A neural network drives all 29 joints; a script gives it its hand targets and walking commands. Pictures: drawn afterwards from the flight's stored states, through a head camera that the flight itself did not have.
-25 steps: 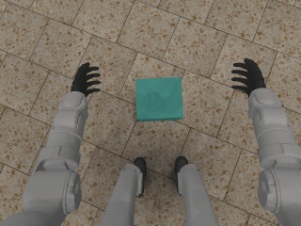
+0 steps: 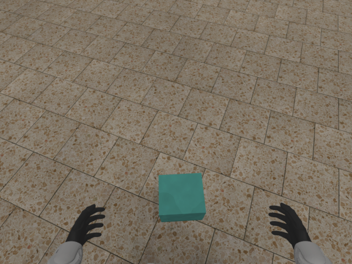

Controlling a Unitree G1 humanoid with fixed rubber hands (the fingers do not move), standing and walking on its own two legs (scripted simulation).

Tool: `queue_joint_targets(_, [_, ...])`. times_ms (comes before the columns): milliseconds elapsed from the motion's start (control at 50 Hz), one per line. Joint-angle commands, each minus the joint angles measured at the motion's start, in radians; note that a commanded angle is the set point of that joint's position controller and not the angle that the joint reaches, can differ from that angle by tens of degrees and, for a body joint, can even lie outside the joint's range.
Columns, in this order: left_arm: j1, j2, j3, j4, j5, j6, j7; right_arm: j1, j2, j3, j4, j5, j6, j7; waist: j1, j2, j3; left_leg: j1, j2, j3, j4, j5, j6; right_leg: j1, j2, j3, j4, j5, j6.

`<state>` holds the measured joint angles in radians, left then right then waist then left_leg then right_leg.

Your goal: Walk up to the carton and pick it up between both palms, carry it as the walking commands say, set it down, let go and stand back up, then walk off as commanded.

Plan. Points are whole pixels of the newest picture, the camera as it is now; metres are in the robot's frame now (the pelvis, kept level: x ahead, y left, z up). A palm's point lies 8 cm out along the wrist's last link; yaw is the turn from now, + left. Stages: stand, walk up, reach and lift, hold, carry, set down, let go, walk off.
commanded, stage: let go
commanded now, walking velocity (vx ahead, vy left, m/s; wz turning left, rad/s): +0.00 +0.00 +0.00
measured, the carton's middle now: (180, 198) +0.44 +0.01 -0.66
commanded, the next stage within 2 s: stand in 0.60 s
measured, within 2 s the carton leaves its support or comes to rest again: neither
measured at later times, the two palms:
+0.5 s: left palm (72, 253) +0.16 +0.24 -0.06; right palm (311, 260) +0.16 -0.25 -0.05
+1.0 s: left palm (66, 259) +0.15 +0.26 -0.07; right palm out of the picture +0.13 -0.26 -0.08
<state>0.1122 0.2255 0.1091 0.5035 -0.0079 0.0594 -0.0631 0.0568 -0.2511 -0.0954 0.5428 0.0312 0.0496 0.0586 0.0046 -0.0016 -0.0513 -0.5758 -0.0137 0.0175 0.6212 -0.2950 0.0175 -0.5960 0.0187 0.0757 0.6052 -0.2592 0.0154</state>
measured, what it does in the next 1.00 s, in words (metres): stands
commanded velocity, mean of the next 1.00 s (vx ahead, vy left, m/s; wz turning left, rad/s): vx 0.00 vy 0.00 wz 0.00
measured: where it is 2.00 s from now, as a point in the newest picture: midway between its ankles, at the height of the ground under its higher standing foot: outside the picture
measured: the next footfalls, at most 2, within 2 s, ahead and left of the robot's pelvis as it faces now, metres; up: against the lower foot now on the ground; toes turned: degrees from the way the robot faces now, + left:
none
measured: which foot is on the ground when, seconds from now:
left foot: down 0.00-1.00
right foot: down 0.00-1.00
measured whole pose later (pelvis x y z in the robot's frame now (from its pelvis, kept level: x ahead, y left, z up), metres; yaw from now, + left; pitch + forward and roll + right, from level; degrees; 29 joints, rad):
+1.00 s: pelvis +0.01 +0.00 +0.01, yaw +0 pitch +0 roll +0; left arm 0.22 0.23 0.08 0.61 0.03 0.03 0.00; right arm 0.21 -0.25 -0.07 0.72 -0.01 0.00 0.01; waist 0.00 0.00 0.02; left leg -0.23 -0.01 0.02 0.52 -0.30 0.01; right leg -0.26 0.02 0.08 0.52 -0.27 0.02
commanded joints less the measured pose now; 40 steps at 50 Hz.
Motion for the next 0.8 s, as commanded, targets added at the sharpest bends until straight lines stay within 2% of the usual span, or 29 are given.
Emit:
queue_joint_targets(0, [-0.018, 0.084, -0.093, -0.248, -0.007, -0.053, -0.01, -0.008, -0.01, 0.041, -0.225, -0.007, -0.037, 0.011, 0.003, 0.081, -0.183, 0.373, -0.016, -0.042, -0.184, 0.185, -0.05, 0.354, 0.026, -0.061, -0.156, 0.132, -0.017])
queue_joint_targets(20, [-0.047, 0.101, -0.082, -0.209, -0.025, -0.046, -0.01, -0.021, -0.016, 0.029, -0.219, -0.023, -0.026, 0.012, 0.002, 0.012, -0.116, 0.343, -0.01, -0.032, -0.202, 0.134, -0.048, 0.353, 0.032, -0.075, -0.167, 0.081, -0.021])
queue_joint_targets(40, [0.038, 0.09, -0.078, -0.204, -0.001, -0.03, -0.013, 0.053, -0.024, 0.037, -0.231, -0.016, -0.022, 0.02, 0.015, 0.053, -0.071, 0.359, -0.008, -0.026, -0.217, 0.064, -0.056, 0.401, 0.025, -0.073, -0.194, 0.042, -0.029])
queue_joint_targets(60, [0.031, 0.083, -0.096, -0.214, -0.017, -0.027, -0.017, 0.072, -0.014, 0.059, -0.221, -0.006, -0.005, 0.019, -0.003, 0.031, -0.036, 0.369, 0.009, -0.047, -0.258, 0.033, -0.031, 0.408, 0.041, -0.086, -0.188, 0.046, -0.017])
queue_joint_targets(80, [0.024, 0.066, -0.091, -0.245, -0.009, -0.02, -0.014, 0.065, -0.01, 0.068, -0.225, -0.001, 0.0, 0.026, 0.012, 0.097, -0.025, 0.353, 0.0, -0.035, -0.266, 0.039, -0.04, 0.439, 0.04, -0.079, -0.192, 0.053, -0.019])
queue_joint_targets(100, [0.009, 0.077, -0.091, -0.236, 0.001, -0.013, -0.017, 0.083, -0.022, 0.047, -0.232, -0.011, 0.009, 0.025, -0.008, 0.032, 0.018, 0.357, 0.004, -0.03, -0.262, 0.05, -0.041, 0.449, 0.031, -0.079, -0.21, 0.07, -0.015])
queue_joint_targets(120, [0.043, 0.082, -0.087, -0.233, 0.004, -0.008, -0.016, 0.098, -0.028, 0.037, -0.242, -0.019, 0.009, 0.027, -0.011, 0.054, -0.009, 0.388, 0.01, -0.046, -0.27, 0.055, -0.033, 0.46, 0.034, -0.085, -0.194, 0.087, -0.015])
queue_joint_targets(180, [0.026, 0.072, -0.092, -0.194, -0.006, 0.018, -0.022, 0.052, -0.033, 0.061, -0.258, -0.007, 0.03, 0.035, 0.011, 0.023, 0.052, 0.365, -0.005, -0.027, -0.279, 0.027, -0.025, 0.472, 0.033, -0.086, -0.211, 0.05, -0.015])
queue_joint_targets(200, [-0.008, 0.078, -0.09, -0.194, 0.002, 0.026, -0.024, 0.06, -0.068, 0.046, -0.248, -0.024, 0.041, 0.032, -0.006, 0.048, 0.072, 0.35, 0.005, -0.024, -0.292, 0.013, -0.028, 0.467, 0.043, -0.077, -0.19, 0.049, -0.013])
queue_joint_targets(220, [0.014, 0.077, -0.08, -0.206, 0.003, 0.035, -0.026, 0.069, -0.05, 0.051, -0.255, -0.014, 0.051, 0.036, 0.006, 0.002, 0.065, 0.374, -0.01, -0.014, -0.287, 0.017, -0.023, 0.492, 0.045, -0.087, -0.207, 0.041, -0.011])
queue_joint_targets(240, [0.03, 0.071, -0.081, -0.219, 0.007, 0.041, -0.032, 0.093, -0.043, 0.041, -0.246, -0.011, 0.054, 0.037, 0.001, 0.057, 0.05, 0.384, -0.008, -0.021, -0.275, 0.043, -0.026, 0.509, 0.032, -0.078, -0.211, 0.065, -0.017])
queue_joint_targets(280, [0.036, 0.096, -0.061, -0.225, 0.025, 0.043, -0.031, 0.121, -0.048, 0.024, -0.245, -0.016, 0.052, 0.035, -0.015, 0.002, 0.044, 0.429, -0.015, -0.014, -0.264, 0.089, -0.025, 0.53, 0.037, -0.087, -0.208, 0.111, -0.01])
queue_joint_targets(320, [0.066, 0.098, -0.069, -0.213, 0.025, 0.057, -0.029, 0.112, -0.065, 0.036, -0.237, -0.022, 0.063, 0.033, 0.004, 0.019, 0.088, 0.423, -0.017, -0.011, -0.272, 0.08, -0.023, 0.529, 0.038, -0.088, -0.2, 0.094, -0.01])
queue_joint_targets(340, [0.028, 0.105, -0.074, -0.221, 0.023, 0.057, -0.031, 0.117, -0.053, 0.032, -0.236, -0.02, 0.06, 0.035, -0.009, 0.012, 0.086, 0.44, -0.019, -0.012, -0.269, 0.058, -0.019, 0.519, 0.035, -0.085, -0.21, 0.069, -0.017])
queue_joint_targets(360, [0.045, 0.099, -0.074, -0.209, 0.017, 0.062, -0.033, 0.094, -0.062, 0.04, -0.267, -0.017, 0.066, 0.033, 0.011, 0.018, 0.068, 0.432, -0.019, -0.014, -0.263, 0.075, -0.014, 0.533, 0.031, -0.088, -0.203, 0.074, -0.015])
queue_joint_targets(400, [0.019, 0.091, -0.079, -0.237, 0.014, 0.055, -0.031, 0.083, -0.054, 0.023, -0.297, -0.034, 0.059, 0.031, -0.005, -0.036, 0.065, 0.45, -0.029, -0.011, -0.236, 0.14, -0.014, 0.512, 0.032, -0.07, -0.191, 0.122, -0.015])
queue_joint_targets(420, [0.056, 0.097, -0.071, -0.228, 0.017, 0.061, -0.03, 0.099, -0.064, 0.027, -0.275, -0.026, 0.062, 0.03, 0.005, -0.001, 0.029, 0.484, -0.027, -0.013, -0.231, 0.197, -0.019, 0.503, 0.036, -0.083, -0.185, 0.144, -0.016])
queue_joint_targets(440, [0.061, 0.09, -0.09, -0.225, -0.003, 0.05, -0.033, 0.115, -0.052, 0.041, -0.291, -0.014, 0.059, 0.025, -0.001, -0.05, 0.013, 0.512, -0.03, -0.019, -0.217, 0.226, -0.001, 0.495, 0.045, -0.082, -0.176, 0.177, -0.014])
queue_joint_targets(460, [0.085, 0.087, -0.078, -0.264, 0.011, 0.054, -0.029, 0.133, -0.052, 0.047, -0.28, -0.018, 0.054, 0.035, 0.002, 0.004, -0.036, 0.546, -0.027, -0.025, -0.213, 0.302, -0.013, 0.495, 0.042, -0.073, -0.174, 0.199, -0.016])
queue_joint_targets(500, [0.054, 0.087, -0.078, -0.251, 0.004, 0.047, -0.022, 0.138, -0.03, 0.047, -0.256, -0.025, 0.061, 0.02, -0.003, -0.02, -0.021, 0.524, -0.031, -0.015, -0.197, 0.311, -0.009, 0.498, 0.051, -0.076, -0.151, 0.22, -0.015])
queue_joint_targets(540, [0.061, 0.087, -0.075, -0.242, 0.025, 0.059, -0.02, 0.109, -0.039, 0.035, -0.258, -0.034, 0.064, 0.017, -0.002, 0.002, -0.002, 0.518, -0.021, -0.021, -0.205, 0.257, -0.017, 0.479, 0.042, -0.065, -0.16, 0.171, -0.018])
queue_joint_targets(560, [0.055, 0.087, -0.065, -0.231, 0.027, 0.069, -0.006, 0.103, -0.047, 0.037, -0.244, -0.032, 0.059, 0.018, 0.001, 0.001, 0.008, 0.492, -0.019, -0.023, -0.202, 0.273, -0.024, 0.469, 0.039, -0.069, -0.154, 0.167, -0.018])
queue_joint_targets(580, [0.027, 0.209, -0.011, -0.044, 0.054, 0.018, 0.041, 0.118, -0.216, 0.006, -0.061, -0.078, 0.022, -0.027, -0.003, 0.041, -0.133, 0.409, 0.057, -0.051, -0.14, 0.294, -0.04, 0.455, -0.055, 0.015, -0.115, 0.245, 0.006])
queue_joint_targets(620, [0.056, 0.216, -0.008, -0.019, 0.061, -0.018, 0.059, 0.097, -0.192, 0.009, -0.041, -0.097, -0.006, -0.045, 0.022, -0.023, -0.066, 0.342, 0.05, -0.06, -0.167, 0.16, -0.039, 0.433, -0.049, 0.016, -0.132, 0.152, 0.008])
queue_joint_targets(640, [0.064, 0.22, -0.011, 0.018, 0.067, -0.021, 0.063, 0.132, -0.185, -0.005, -0.02, -0.091, -0.019, -0.055, -0.014, -0.015, -0.056, 0.387, 0.048, -0.072, -0.188, 0.092, -0.029, 0.387, -0.055, 0.041, -0.152, 0.126, -0.004])
queue_joint_targets(660, [0.04, 0.209, -0.015, -0.001, 0.064, -0.035, 0.066, 0.08, -0.196, 0.002, -0.021, -0.093, -0.029, -0.064, 0.0, -0.004, -0.05, 0.372, 0.057, -0.091, -0.189, 0.045, -0.022, 0.353, -0.055, 0.046, -0.164, 0.059, -0.009])
queue_joint_targets(740, [0.015, 0.197, -0.012, 0.036, 0.065, -0.062, 0.062, 0.108, -0.206, -0.013, 0.041, -0.091, -0.057, -0.055, -0.016, -0.042, -0.052, 0.38, 0.069, -0.105, -0.191, 0.073, -0.01, 0.349, -0.046, 0.037, -0.146, 0.066, -0.017])
queue_joint_targets(760, [0.062, 0.224, -0.004, 0.039, 0.067, -0.069, 0.063, 0.095, -0.187, -0.007, 0.054, -0.089, -0.066, -0.053, 0.009, -0.023, -0.048, 0.355, 0.061, -0.11, -0.206, 0.052, -0.008, 0.374, -0.036, 0.025, -0.142, 0.05, -0.018])
queue_joint_targets(780, [0.055, 0.231, -0.004, 0.058, 0.065, -0.069, 0.071, 0.083, -0.2, -0.014, 0.057, -0.088, -0.072, -0.056, 0.003, -0.01, -0.072, 0.366, 0.075, -0.12, -0.201, 0.098, -0.002, 0.393, -0.044, 0.042, -0.138, 0.076, -0.022])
